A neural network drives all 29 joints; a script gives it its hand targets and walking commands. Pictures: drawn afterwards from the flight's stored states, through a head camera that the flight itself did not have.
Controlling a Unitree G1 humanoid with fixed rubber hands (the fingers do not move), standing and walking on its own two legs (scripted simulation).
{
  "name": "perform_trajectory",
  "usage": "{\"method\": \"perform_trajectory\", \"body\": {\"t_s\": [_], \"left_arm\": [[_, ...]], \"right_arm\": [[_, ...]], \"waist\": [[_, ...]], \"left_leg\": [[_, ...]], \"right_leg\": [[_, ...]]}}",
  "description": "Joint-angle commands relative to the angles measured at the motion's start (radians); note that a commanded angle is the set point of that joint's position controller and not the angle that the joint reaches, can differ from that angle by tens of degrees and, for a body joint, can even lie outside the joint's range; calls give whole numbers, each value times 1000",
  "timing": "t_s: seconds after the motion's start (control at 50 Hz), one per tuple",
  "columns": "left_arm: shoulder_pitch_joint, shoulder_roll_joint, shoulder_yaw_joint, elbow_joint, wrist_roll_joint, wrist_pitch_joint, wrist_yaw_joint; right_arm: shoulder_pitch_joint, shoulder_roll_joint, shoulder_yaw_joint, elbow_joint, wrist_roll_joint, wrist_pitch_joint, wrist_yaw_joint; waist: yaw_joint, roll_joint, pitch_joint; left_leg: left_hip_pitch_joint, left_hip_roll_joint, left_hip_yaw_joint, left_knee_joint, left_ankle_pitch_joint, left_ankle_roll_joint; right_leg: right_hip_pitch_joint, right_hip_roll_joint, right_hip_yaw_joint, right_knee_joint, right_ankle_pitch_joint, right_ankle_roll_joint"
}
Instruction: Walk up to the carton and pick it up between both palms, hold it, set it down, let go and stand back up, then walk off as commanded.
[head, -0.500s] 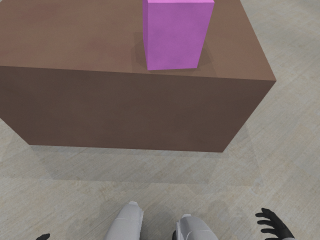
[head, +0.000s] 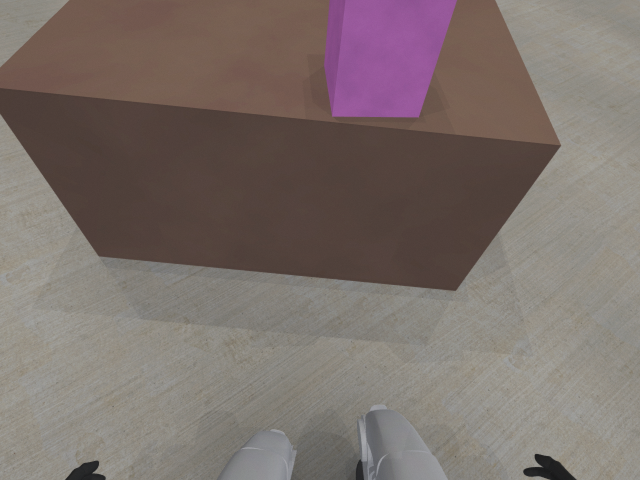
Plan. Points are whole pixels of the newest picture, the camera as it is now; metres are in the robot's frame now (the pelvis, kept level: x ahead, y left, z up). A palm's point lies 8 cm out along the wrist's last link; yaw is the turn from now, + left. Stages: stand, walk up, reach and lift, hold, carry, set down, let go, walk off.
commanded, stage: walk off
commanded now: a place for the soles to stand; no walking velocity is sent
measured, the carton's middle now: (378, 38) +0.94 -0.03 +0.05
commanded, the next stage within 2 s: none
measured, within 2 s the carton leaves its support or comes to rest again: neither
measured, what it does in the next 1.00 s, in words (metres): walks backwards: right foot, then left foot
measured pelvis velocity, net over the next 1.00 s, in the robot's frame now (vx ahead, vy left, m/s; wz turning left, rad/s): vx -0.25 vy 0.02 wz -0.04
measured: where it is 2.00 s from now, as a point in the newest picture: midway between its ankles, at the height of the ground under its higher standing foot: outside the picture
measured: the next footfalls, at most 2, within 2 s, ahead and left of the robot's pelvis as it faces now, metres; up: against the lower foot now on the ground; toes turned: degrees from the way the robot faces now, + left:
right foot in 0.28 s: +0.01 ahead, -0.15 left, +0.00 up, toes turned +7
left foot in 0.66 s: -0.08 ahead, +0.13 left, +0.00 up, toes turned -6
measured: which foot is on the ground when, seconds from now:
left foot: down 0.00-0.30, up 0.32-0.64, down 0.66-1.00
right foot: up 0.00-0.26, down 0.28-0.70, up 0.72-1.00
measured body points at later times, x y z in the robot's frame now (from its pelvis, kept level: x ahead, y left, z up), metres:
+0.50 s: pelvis -0.12 -0.02 +0.00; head -0.08 -0.05 +0.45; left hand -0.08 +0.33 -0.07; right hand +0.03 -0.33 -0.12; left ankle -0.12 +0.12 -0.63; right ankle -0.03 -0.15 -0.70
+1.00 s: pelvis -0.25 +0.02 +0.01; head -0.22 +0.07 +0.45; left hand -0.21 +0.34 -0.14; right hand -0.11 -0.29 -0.06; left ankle -0.12 +0.14 -0.70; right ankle -0.25 -0.13 -0.67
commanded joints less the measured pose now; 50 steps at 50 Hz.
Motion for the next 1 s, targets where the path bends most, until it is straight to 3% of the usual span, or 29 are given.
{"method": "perform_trajectory", "body": {"t_s": [0.0, 0.02, 0.08, 0.14, 0.18, 0.2, 0.22, 0.24, 0.26, 0.28, 0.3, 0.32, 0.34, 0.4, 0.48, 0.52, 0.56, 0.6, 0.64, 0.66, 0.68, 0.7, 0.72, 0.74, 0.78, 0.82, 0.92, 0.96, 0.98], "left_arm": [[184, 239, 130, 32, -103, -22, 0], [166, 235, 126, 11, -104, -29, 1], [154, 198, 116, 2, -102, -35, 0], [156, 203, 119, -4, -100, -41, 1], [210, 205, 118, 22, -100, -43, 2], [239, 188, 113, 26, -98, -48, 0], [294, 194, 121, 36, -95, -51, -5], [302, 218, 130, 14, -84, -52, -8], [297, 282, 145, 9, -71, -61, -10], [152, 346, 153, -39, -65, -60, -5], [54, 339, 145, -71, -60, -58, 2], [-24, 327, 134, -96, -65, -63, 11], [-39, 309, 128, -91, -71, -66, 10], [-56, 264, 128, -96, -68, -73, 13], [88, 264, 137, -81, -75, -77, 21], [49, 257, 137, -92, -71, -69, 20], [52, 272, 140, -95, -68, -64, 19], [-34, 262, 122, -114, -77, -54, 19], [21, 209, 115, -91, -84, -40, 16], [13, 170, 103, -107, -96, -32, 20], [6, 249, 139, -83, -80, -28, 29], [39, 274, 141, -57, -81, -27, 26], [113, 270, 130, -28, -98, -27, 19], [129, 256, 128, -2, -106, -28, 22], [188, 249, 127, 11, -108, -32, 8], [189, 235, 122, 5, -102, -44, 1], [225, 200, 114, 39, -91, -53, -20], [220, 201, 113, 62, -87, -60, -23], [338, 215, 125, 93, -90, -64, -28]], "right_arm": [[-198, -265, -161, -162, -6, -32, -26], [-142, -245, -163, -170, 3, -33, -28], [-48, -226, -169, -164, -1, -27, -26], [-44, -238, -171, -189, 1, -21, -24], [-70, -240, -176, -195, 4, -12, -23], [-90, -231, -176, -204, 1, -8, -20], [-120, -237, -177, -219, 7, 0, -25], [-105, -231, -172, -229, 5, 1, -30], [-112, -185, -170, -221, 9, 4, -37], [-125, -197, -175, -204, 1, 8, -43], [-106, -226, -182, -173, -2, 1, -48], [-90, -247, -182, -166, 11, -5, -41], [-47, -259, -185, -139, 16, -2, -34], [16, -258, -167, -126, 19, -4, -23], [-18, -231, -154, -142, 15, -2, -20], [-7, -220, -149, -146, 21, -8, -18], [54, -216, -153, -128, 18, -6, -14], [132, -239, -168, -104, 16, -22, -8], [162, -281, -188, -68, 2, -21, -6], [128, -372, -191, -96, 1, -26, -11], [45, -422, -197, -135, 6, -17, -14], [-80, -402, -189, -161, -7, -25, -21], [-177, -357, -181, -165, -16, -27, -25], [-198, -327, -177, -162, -19, -22, -29], [-195, -302, -184, -195, -5, -26, -32], [-118, -263, -181, -202, -5, -35, -26], [-48, -250, -184, -179, -20, -30, -20], [-73, -233, -176, -176, -24, -18, -14], [-92, -263, -191, -192, -20, -10, -14]], "waist": [[-79, 217, -96], [-109, 169, -152], [-132, 304, -198], [-138, 367, -215], [-116, 341, -228], [-98, 349, -222], [-64, 293, -233], [-62, 213, -250], [-42, -67, -210], [-48, -157, -113], [-78, -117, 4], [-100, -112, 5], [-118, -77, -34], [-120, -197, -50], [-72, -211, -162], [-70, -328, -186], [-85, -332, -267], [-132, -284, -243], [-155, -97, -226], [-178, 230, -167], [-177, 234, -40], [-125, 170, 33], [-76, 149, 10], [-64, 169, 3], [-71, 187, -84], [-97, 275, -173], [-118, 411, -209], [-112, 411, -176], [-67, 357, -229]], "left_leg": [[-84, 198, -253, -496, -227, 136], [55, 200, -281, -453, -139, 151], [138, 180, -223, -416, -71, 153], [135, 228, -255, -397, 26, 195], [96, 244, -241, -382, 59, 189], [18, 211, -213, -355, 53, 167], [-78, 186, -191, -331, -32, 138], [-203, 128, -159, -250, -168, 108], [-287, -31, -48, 24, -268, 48], [-287, -109, -54, 313, -214, 0], [-248, -71, -141, 432, -181, 4], [-201, -51, -129, 514, -96, 10], [-191, -75, -136, 533, -58, 5], [-269, -46, -110, 526, -48, -4], [-313, -10, -60, 311, -126, -23], [-262, 37, -15, 168, -165, -15], [-123, 50, 29, 59, -205, -1], [139, 54, 67, -103, -46, 26], [309, 80, -64, -190, -87, 55], [85, 297, -427, -484, -416, 143], [-273, 446, -670, -705, -633, 250], [-369, 391, -621, -708, -609, 196], [-313, 317, -439, -637, -476, 129], [-322, 266, -378, -624, -441, 89], [-130, 248, -314, -558, -359, 120], [39, 229, -305, -487, -333, 163], [11, 192, -201, -536, -411, 138], [-3, 171, -175, -511, -385, 143], [-57, 162, -155, -442, -405, 118]], "right_leg": [[15, 50, 46, 241, 93, 35], [-11, 24, 59, 175, 48, 42], [5, -11, 13, -6, -1, 43], [94, -35, -38, -187, -45, 21], [187, -61, -81, -332, -54, -1], [265, -55, -81, -440, 4, -12], [361, -53, -61, -535, 66, -34], [443, -87, 32, -554, 62, -44], [352, -262, 399, -784, -118, -104], [92, -454, 669, -906, -310, -226], [-86, -456, 691, -902, -326, -253], [-137, -417, 586, -888, -331, -269], [-91, -351, 504, -863, -271, -224], [122, -301, 396, -753, -74, -216], [368, -310, 405, -678, 125, -204], [399, -304, 350, -645, 190, -207], [325, -337, 375, -657, 190, -200], [69, -302, 267, -645, 108, -134], [-157, -175, 182, -501, -123, -67], [-194, 26, 60, -199, -205, -21], [-65, 85, 13, 120, -181, 5], [1, 62, 87, 195, -94, -6], [14, 58, 94, 183, -28, -11], [29, 61, 109, 209, 4, -10], [1, 52, 50, 235, 28, 14], [-10, 15, 57, 173, 1, 29], [174, -55, -80, -232, -88, 20], [230, -58, -135, -405, -118, -3], [384, -56, -143, -508, -8, -13]]}}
